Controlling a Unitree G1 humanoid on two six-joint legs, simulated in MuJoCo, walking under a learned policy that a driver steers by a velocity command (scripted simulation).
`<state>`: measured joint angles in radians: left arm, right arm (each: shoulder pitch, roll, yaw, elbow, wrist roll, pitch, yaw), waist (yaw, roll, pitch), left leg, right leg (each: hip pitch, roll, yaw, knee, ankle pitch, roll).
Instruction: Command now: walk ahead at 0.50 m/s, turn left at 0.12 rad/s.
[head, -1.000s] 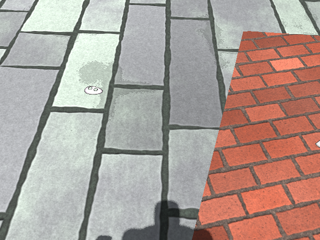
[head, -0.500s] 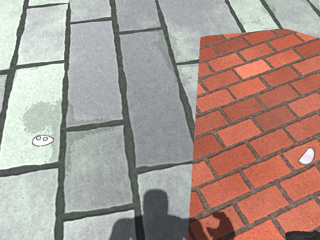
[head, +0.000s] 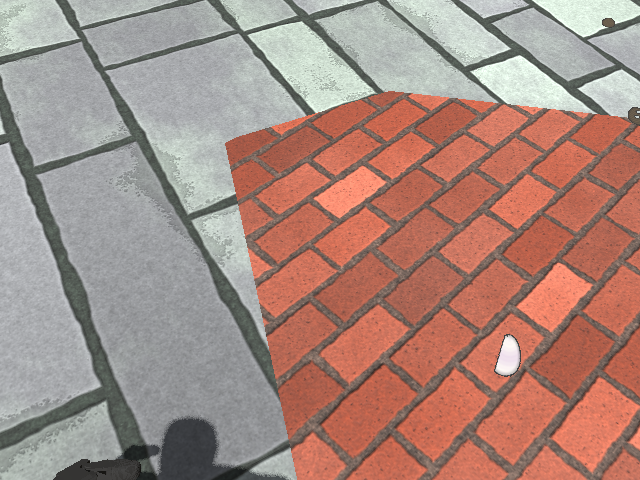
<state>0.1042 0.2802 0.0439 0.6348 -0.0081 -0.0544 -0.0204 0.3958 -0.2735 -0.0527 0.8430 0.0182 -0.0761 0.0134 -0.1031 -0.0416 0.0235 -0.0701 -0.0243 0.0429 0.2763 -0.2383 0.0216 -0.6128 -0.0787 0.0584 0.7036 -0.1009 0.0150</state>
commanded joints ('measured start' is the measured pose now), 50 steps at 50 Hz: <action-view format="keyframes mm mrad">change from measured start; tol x32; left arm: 1 -102 48 8 -86 -9 -31 -13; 8 323 281 90 5 29 -27 11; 50 -154 91 29 -14 15 -55 1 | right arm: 1 -21 -194 -44 -52 13 -4 -6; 27 -372 -74 -13 -245 2 48 42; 32 65 -293 -116 -159 12 74 7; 50 -39 -190 -68 -163 4 48 -41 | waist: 1 24 123 18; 8 190 -265 -386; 26 161 1 68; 33 58 364 -347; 50 40 136 -30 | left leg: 1 -44 238 -194 -81 272 172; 6 -96 183 -177 218 384 85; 8 -595 -2 -89 829 -348 -7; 10 -736 82 -157 978 -243 -5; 27 -572 119 -28 377 173 32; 31 -79 -41 69 303 92 136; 33 447 340 -812 84 -158 406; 50 -143 112 -335 73 372 159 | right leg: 1 86 44 -36 -127 78 5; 6 521 47 -28 -254 47 -79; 8 1013 -360 568 -324 -156 -285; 14 517 -198 154 -525 -17 -210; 25 581 -201 -184 -568 153 -164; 31 569 -153 -297 -4 666 -72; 33 -79 121 -126 651 -491 32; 34 -177 72 37 696 -459 5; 50 142 105 0 -175 203 40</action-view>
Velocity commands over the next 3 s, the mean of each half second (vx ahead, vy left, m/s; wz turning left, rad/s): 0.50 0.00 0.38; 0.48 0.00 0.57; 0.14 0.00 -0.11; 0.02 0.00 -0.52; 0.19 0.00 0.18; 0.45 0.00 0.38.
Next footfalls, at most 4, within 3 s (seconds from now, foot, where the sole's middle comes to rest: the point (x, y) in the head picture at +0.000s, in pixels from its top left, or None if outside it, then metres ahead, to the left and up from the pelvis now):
0.14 right None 0.23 -0.14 -0.78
0.62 left None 0.45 0.18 -0.78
1.10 right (227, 351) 0.78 0.15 -0.78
1.52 left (143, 414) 0.64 0.33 -0.78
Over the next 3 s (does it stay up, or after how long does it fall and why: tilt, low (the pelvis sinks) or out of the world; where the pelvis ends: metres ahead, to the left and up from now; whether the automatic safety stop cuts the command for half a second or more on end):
stays up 0.93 0.36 -0.01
